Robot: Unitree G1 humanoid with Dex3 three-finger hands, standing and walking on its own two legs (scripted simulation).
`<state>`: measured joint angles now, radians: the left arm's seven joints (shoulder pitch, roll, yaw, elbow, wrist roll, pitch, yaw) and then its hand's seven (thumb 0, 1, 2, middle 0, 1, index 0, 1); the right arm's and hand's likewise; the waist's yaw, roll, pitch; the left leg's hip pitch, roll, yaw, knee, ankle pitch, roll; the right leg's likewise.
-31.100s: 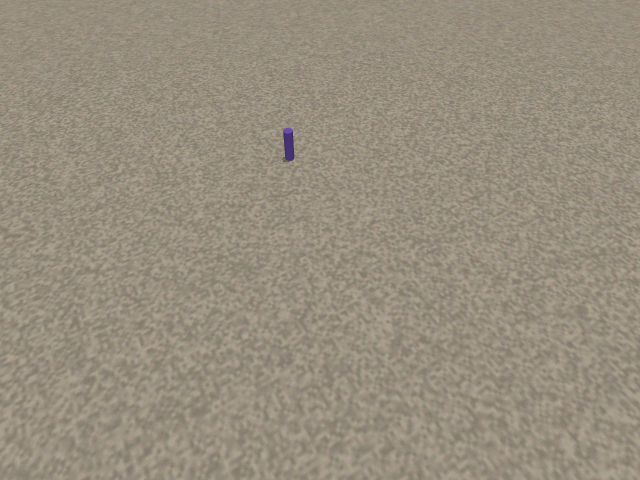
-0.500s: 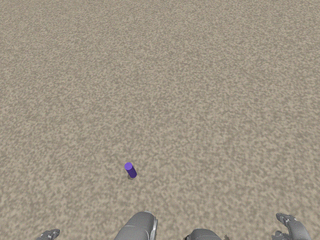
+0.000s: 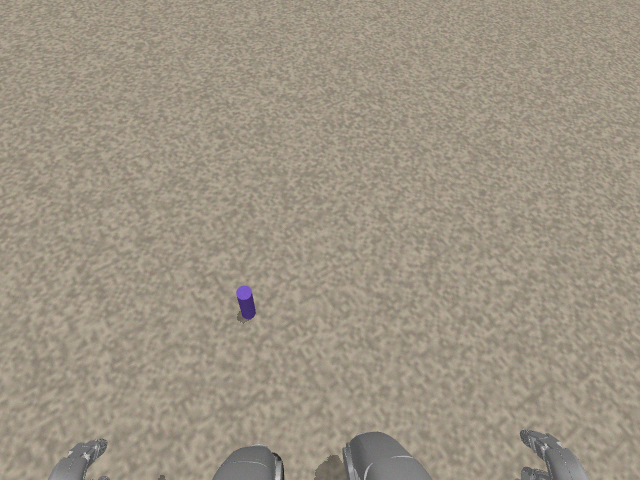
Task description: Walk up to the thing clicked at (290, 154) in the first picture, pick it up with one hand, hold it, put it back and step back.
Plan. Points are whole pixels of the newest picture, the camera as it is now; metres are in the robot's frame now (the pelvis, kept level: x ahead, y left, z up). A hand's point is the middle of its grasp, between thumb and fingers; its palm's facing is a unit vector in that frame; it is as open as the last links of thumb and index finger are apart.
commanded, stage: step back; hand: left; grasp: from the side
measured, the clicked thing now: (246, 303) +0.59 +0.20 -0.69
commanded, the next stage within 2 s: none
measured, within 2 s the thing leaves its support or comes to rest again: neither
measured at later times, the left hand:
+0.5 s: hand out of the picture -0.01 +0.25 -0.14, palm faces +0.00 -0.91 -0.41, open 7.4 cm
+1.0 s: hand out of the picture -0.22 +0.23 -0.15, palm faces -0.04 -0.92 -0.40, open 7.4 cm
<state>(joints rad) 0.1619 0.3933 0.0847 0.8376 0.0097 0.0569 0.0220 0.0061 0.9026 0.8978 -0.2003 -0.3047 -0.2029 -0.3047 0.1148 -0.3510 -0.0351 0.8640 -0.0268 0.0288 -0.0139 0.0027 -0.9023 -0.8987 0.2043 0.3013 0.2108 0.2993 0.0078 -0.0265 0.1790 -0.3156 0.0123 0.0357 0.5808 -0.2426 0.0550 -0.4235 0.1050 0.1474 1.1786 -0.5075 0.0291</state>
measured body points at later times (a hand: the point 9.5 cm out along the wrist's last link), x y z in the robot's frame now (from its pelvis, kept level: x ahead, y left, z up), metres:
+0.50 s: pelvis -0.15 -0.02 -0.01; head -0.09 -0.02 +0.43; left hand -0.01 +0.30 -0.11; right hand -0.09 -0.34 -0.13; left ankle -0.18 +0.10 -0.72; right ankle -0.09 -0.15 -0.73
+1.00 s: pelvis -0.31 -0.03 -0.01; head -0.26 -0.04 +0.44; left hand -0.22 +0.28 -0.12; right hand -0.19 -0.35 -0.13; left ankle -0.27 +0.10 -0.68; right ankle -0.30 -0.16 -0.73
